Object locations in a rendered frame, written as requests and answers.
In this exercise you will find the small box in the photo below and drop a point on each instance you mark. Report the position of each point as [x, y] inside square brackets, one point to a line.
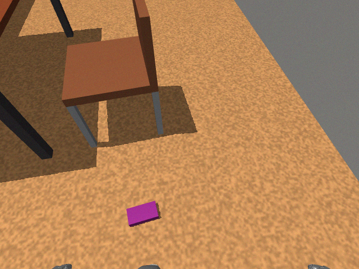
[142, 213]

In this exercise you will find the chair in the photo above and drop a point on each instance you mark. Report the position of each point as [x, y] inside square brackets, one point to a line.
[112, 69]

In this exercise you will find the table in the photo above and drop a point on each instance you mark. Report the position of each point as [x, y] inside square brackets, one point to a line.
[9, 115]

